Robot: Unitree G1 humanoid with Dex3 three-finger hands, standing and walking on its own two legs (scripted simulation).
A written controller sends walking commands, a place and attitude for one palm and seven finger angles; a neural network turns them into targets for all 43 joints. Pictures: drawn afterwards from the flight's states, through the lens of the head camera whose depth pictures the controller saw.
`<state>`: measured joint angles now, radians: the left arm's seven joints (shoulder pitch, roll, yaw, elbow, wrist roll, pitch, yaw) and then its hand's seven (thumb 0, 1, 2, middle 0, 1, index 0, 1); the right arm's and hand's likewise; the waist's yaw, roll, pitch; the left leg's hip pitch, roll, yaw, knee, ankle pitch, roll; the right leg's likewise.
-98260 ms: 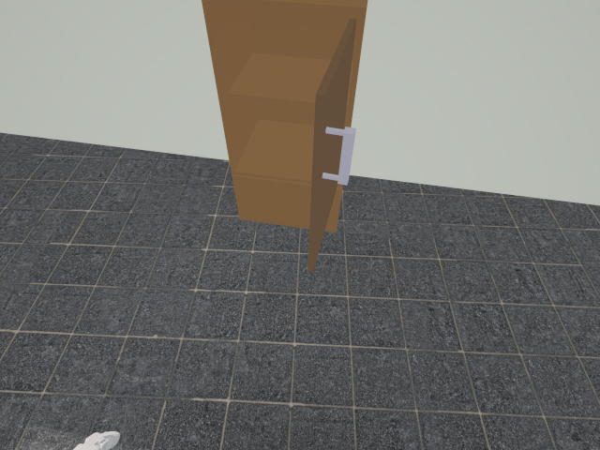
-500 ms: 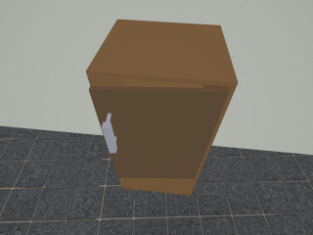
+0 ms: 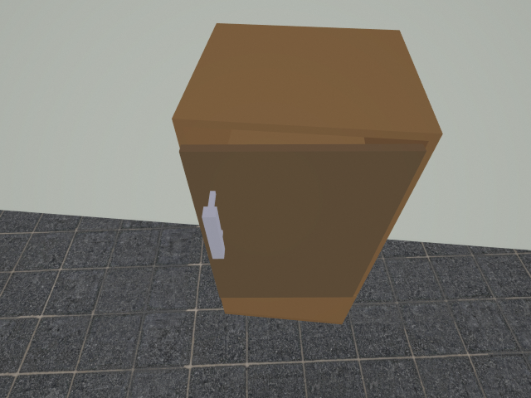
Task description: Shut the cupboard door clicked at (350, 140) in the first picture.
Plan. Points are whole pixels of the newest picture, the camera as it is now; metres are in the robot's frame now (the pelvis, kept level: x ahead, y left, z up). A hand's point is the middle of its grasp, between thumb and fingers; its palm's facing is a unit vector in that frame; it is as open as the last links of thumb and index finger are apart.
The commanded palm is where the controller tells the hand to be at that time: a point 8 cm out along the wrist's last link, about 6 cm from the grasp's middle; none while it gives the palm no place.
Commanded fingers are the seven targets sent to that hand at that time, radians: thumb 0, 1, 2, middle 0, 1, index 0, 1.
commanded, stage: come to a stop and stand still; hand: left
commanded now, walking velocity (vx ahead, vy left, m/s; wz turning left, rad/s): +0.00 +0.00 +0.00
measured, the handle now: (215, 225) +0.43 +0.12 -0.05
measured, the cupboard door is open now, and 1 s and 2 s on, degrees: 5 5 5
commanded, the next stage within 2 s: look again from close up in 0.34 s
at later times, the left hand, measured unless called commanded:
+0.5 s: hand out of the picture +0.02 +0.17 -0.18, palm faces +0.01 -0.98 -0.18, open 7.4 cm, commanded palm none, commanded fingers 0.00 0.90 0.90 -0.20 -0.30 -0.20 -0.30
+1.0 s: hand out of the picture +0.03 +0.17 -0.18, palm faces +0.02 -0.98 -0.18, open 7.3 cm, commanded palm none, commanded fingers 0.00 0.90 0.90 -0.20 -0.30 -0.20 -0.30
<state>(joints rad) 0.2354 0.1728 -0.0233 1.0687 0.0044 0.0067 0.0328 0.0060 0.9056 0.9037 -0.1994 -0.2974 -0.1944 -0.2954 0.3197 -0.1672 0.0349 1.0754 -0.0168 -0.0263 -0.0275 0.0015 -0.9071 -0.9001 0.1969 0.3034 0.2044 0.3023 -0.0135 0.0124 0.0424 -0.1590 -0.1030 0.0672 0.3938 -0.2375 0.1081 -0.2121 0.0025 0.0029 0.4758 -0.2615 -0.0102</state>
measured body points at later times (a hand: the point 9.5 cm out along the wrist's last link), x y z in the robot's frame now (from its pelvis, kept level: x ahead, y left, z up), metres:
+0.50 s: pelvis +0.02 +0.00 +0.00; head +0.05 +0.01 +0.45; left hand +0.03 +0.22 -0.16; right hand +0.04 -0.22 -0.16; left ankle -0.02 +0.05 -0.74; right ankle -0.01 -0.11 -0.74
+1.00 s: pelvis +0.02 +0.00 +0.00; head +0.04 +0.00 +0.45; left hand +0.03 +0.22 -0.16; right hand +0.02 -0.22 -0.16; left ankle -0.02 +0.05 -0.74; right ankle -0.01 -0.11 -0.74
